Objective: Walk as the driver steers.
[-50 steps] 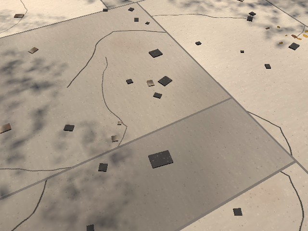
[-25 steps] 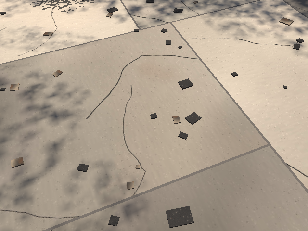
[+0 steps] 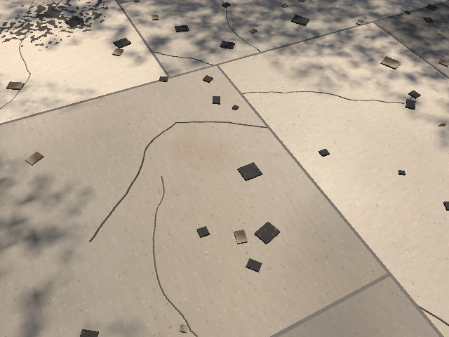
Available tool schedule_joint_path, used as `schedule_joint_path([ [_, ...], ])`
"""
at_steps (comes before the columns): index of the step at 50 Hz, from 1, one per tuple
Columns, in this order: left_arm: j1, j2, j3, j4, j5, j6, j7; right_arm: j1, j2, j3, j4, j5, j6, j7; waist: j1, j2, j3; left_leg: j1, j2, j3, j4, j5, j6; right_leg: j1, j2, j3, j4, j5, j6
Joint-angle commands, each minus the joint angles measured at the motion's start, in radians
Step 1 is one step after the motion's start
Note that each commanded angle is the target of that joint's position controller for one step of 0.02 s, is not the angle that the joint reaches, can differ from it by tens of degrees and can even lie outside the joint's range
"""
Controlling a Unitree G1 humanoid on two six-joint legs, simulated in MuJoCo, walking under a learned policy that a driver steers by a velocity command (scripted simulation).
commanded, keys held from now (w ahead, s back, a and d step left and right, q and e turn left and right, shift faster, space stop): w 0.14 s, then w+q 0.48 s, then w+e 0.38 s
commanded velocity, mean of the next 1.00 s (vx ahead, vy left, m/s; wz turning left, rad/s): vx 0.50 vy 0.00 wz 0.15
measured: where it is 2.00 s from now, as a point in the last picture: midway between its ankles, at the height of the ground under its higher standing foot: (209, 180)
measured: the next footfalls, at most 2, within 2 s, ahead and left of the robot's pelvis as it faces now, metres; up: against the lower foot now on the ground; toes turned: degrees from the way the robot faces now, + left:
right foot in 0.28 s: +0.34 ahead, -0.15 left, +0.00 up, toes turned +0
left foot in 0.80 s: +0.57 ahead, +0.16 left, +0.00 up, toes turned +17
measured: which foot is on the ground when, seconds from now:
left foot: down 0.00-0.30, up 0.32-0.78, down 0.80-1.00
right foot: up 0.00-0.26, down 0.28-0.82, up 0.84-1.00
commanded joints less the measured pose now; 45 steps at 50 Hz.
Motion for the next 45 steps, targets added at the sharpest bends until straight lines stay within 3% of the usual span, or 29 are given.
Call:
schedule_joint_path([
  [1, -0.040, 0.031, 0.006, -0.061, 0.000, -0.012, -0.005, -0.024, -0.158, -0.032, -0.050, 0.006, -0.010, -0.017, 0.019, 0.111, 0.021, 0.013, 0.249, -0.143, -0.137, 0.241, 0.128, -0.027, -0.003, -0.004, -0.156, 0.157, 0.009],
  [4, -0.144, 0.016, -0.003, -0.089, -0.006, -0.020, -0.019, 0.029, -0.170, -0.032, -0.023, 0.013, -0.003, -0.022, -0.020, 0.106, 0.052, 0.054, 0.252, -0.124, -0.142, 0.198, 0.119, -0.010, 0.025, -0.031, -0.298, 0.225, 0.004],
  [8, -0.251, 0.018, -0.008, -0.136, -0.012, -0.033, -0.044, 0.096, -0.175, -0.034, 0.016, 0.018, 0.019, -0.027, -0.050, 0.102, 0.087, 0.173, 0.303, -0.147, -0.086, 0.235, 0.122, -0.040, 0.050, -0.035, -0.395, 0.161, -0.017],
  [11, -0.220, 0.050, 0.003, -0.142, -0.011, -0.046, -0.055, 0.081, -0.194, -0.043, 0.022, 0.024, 0.033, -0.036, -0.002, 0.126, 0.064, 0.217, 0.327, -0.188, -0.002, 0.355, 0.103, 0.055, 0.080, -0.032, -0.450, 0.062, -0.045],
  [12, -0.156, 0.074, 0.014, -0.126, -0.009, -0.050, -0.053, 0.058, -0.207, -0.047, 0.016, 0.024, 0.036, -0.037, 0.039, 0.140, 0.025, 0.205, 0.315, -0.186, 0.065, 0.488, 0.093, 0.166, 0.108, -0.053, -0.463, 0.035, -0.059],
  [13, -0.016, 0.112, 0.036, -0.085, -0.007, -0.052, -0.045, 0.034, -0.198, -0.043, 0.009, 0.022, 0.040, -0.036, 0.113, 0.130, -0.063, 0.157, 0.266, -0.156, 0.212, 0.591, 0.069, 0.375, 0.130, -0.075, -0.487, 0.063, -0.085],
  [14, 0.172, 0.172, 0.057, -0.044, 0.008, -0.053, -0.033, 0.022, -0.160, -0.027, -0.014, 0.010, 0.037, -0.035, 0.188, 0.091, -0.212, -0.025, 0.208, -0.123, 0.462, 0.445, 0.034, 0.700, 0.019, 0.026, -0.425, 0.094, -0.139],
  [15, 0.280, 0.268, 0.082, -0.022, 0.022, -0.044, -0.025, 0.148, -0.032, 0.009, -0.031, 0.009, 0.018, -0.029, 0.157, -0.148, -0.381, -0.439, 0.043, -0.055, 0.861, -0.043, -0.044, 1.115, -0.255, 0.450, -0.463, -0.042, -0.282],
  [16, 0.289, 0.179, 0.057, -0.022, 0.015, -0.039, -0.025, 0.140, -0.083, -0.001, -0.012, 0.028, 0.000, -0.025, 0.175, -0.184, -0.439, -0.552, 0.029, -0.192, 1.011, -0.418, -0.044, 1.114, -0.304, 0.658, -0.591, -0.144, -0.304],
  [17, 0.210, 0.125, 0.039, -0.028, 0.008, -0.038, -0.021, 0.050, -0.168, -0.027, -0.037, 0.055, -0.004, -0.025, 0.167, -0.120, -0.257, -0.629, 0.087, -0.196, 1.063, -0.362, -0.037, 0.973, -0.268, 0.500, -0.619, -0.183, -0.246],
  [18, 0.134, 0.092, 0.029, -0.036, 0.004, -0.038, -0.018, -0.008, -0.165, -0.029, -0.051, 0.054, -0.003, -0.029, 0.138, -0.067, -0.154, -0.619, 0.139, -0.164, 1.034, -0.271, -0.034, 0.821, -0.230, 0.365, -0.650, -0.150, -0.212],
  [19, 0.075, 0.060, 0.020, -0.033, 0.006, -0.040, -0.022, -0.037, -0.150, -0.033, -0.056, 0.042, 0.005, -0.033, 0.108, -0.035, -0.077, -0.582, 0.168, -0.154, 0.981, -0.208, -0.038, 0.686, -0.190, 0.267, -0.695, -0.102, -0.193],
  [21, 0.012, 0.035, 0.016, -0.024, 0.017, -0.052, -0.026, 0.007, -0.106, -0.038, -0.044, 0.037, 0.036, -0.034, 0.050, -0.070, -0.024, -0.473, 0.205, -0.157, 0.924, -0.133, -0.042, 0.532, -0.139, 0.128, -0.769, -0.045, -0.171],
  [23, -0.002, 0.051, 0.023, -0.009, 0.019, -0.062, -0.026, 0.004, -0.074, -0.037, -0.056, 0.036, 0.060, -0.034, 0.029, -0.048, 0.007, -0.477, 0.213, -0.153, 0.901, -0.091, -0.051, 0.480, -0.136, 0.038, -0.808, 0.039, -0.183],
  [26, 0.019, 0.078, 0.034, 0.016, 0.023, -0.063, -0.012, -0.059, -0.074, -0.042, -0.090, 0.027, 0.069, -0.033, 0.032, -0.019, 0.033, -0.552, 0.216, -0.165, 0.787, 0.040, -0.064, 0.506, -0.133, -0.060, -0.826, 0.113, -0.187],
  [30, 0.045, 0.112, 0.043, 0.032, 0.017, -0.049, 0.005, -0.186, -0.054, -0.031, -0.133, 0.022, 0.056, -0.004, 0.073, 0.005, 0.059, -0.533, 0.200, -0.096, 0.551, 0.206, -0.059, 0.554, -0.117, -0.174, -0.831, 0.143, -0.165],
  [33, 0.131, 0.129, 0.049, 0.074, -0.002, -0.034, 0.003, -0.288, -0.036, -0.018, -0.173, 0.018, 0.052, 0.009, 0.114, 0.033, 0.100, -0.535, 0.182, -0.066, 0.433, 0.174, -0.042, 0.623, -0.146, -0.183, -0.823, 0.139, -0.174],
  [37, 0.162, 0.164, 0.056, 0.119, -0.033, -0.006, -0.007, -0.332, -0.072, -0.024, -0.210, 0.015, 0.042, 0.019, 0.080, 0.000, 0.106, -0.505, 0.144, -0.021, 0.326, -0.002, -0.001, 0.749, -0.191, -0.128, -0.727, 0.302, -0.175],
  [38, 0.143, 0.175, 0.056, 0.123, -0.034, -0.001, -0.008, -0.280, -0.100, -0.036, -0.199, 0.015, 0.037, 0.019, 0.037, -0.020, 0.064, -0.401, 0.113, 0.001, 0.296, -0.017, 0.013, 0.752, -0.182, -0.128, -0.654, 0.450, -0.161],
  [39, 0.114, 0.171, 0.052, 0.126, -0.036, 0.004, -0.008, -0.136, -0.135, -0.059, -0.153, 0.014, 0.032, 0.016, -0.049, -0.019, -0.019, -0.190, 0.072, 0.034, 0.243, 0.047, 0.033, 0.709, -0.140, -0.161, -0.491, 0.572, -0.133],
  [40, 0.122, 0.134, 0.036, 0.124, -0.027, 0.002, -0.007, 0.041, -0.208, -0.092, -0.096, 0.011, 0.032, 0.003, -0.118, 0.007, -0.142, 0.115, 0.098, -0.008, 0.278, 0.102, 0.062, 0.551, -0.079, -0.180, -0.266, 0.495, -0.093],
  [41, 0.199, 0.021, 0.000, 0.091, -0.006, -0.012, -0.016, 0.163, -0.329, -0.119, -0.076, -0.013, 0.034, -0.014, -0.104, 0.223, -0.306, 0.506, 0.390, -0.428, 0.246, -0.006, 0.198, 0.162, 0.069, -0.194, 0.144, 0.020, -0.017],
  [42, 0.201, 0.021, -0.003, 0.109, -0.018, -0.035, -0.018, 0.155, -0.282, -0.099, -0.088, -0.008, 0.028, -0.016, -0.095, 0.272, -0.425, 0.524, 0.511, -0.742, 0.079, -0.013, 0.259, 0.051, 0.156, 0.009, 0.342, -0.497, -0.007],
  [43, 0.122, 0.105, 0.026, 0.091, -0.055, -0.042, -0.019, 0.084, -0.215, -0.076, -0.092, -0.008, 0.021, -0.013, -0.092, 0.200, -0.287, 0.420, 0.474, -0.589, 0.060, -0.018, 0.200, -0.033, 0.100, 0.065, 0.402, -0.458, -0.020],
  [44, 0.078, 0.098, 0.026, 0.077, -0.059, -0.043, -0.016, 0.013, -0.172, -0.065, -0.096, -0.003, 0.017, -0.012, -0.059, 0.183, -0.171, 0.290, 0.438, -0.434, 0.050, 0.008, 0.158, -0.060, 0.045, 0.038, 0.372, -0.378, -0.032],
  [45, 0.061, 0.086, 0.029, 0.083, -0.044, -0.037, -0.007, -0.056, -0.130, -0.055, -0.095, 0.000, 0.010, -0.008, -0.025, 0.147, -0.101, 0.167, 0.393, -0.328, 0.015, 0.031, 0.125, -0.028, 0.008, 0.031, 0.311, -0.296, -0.032],
])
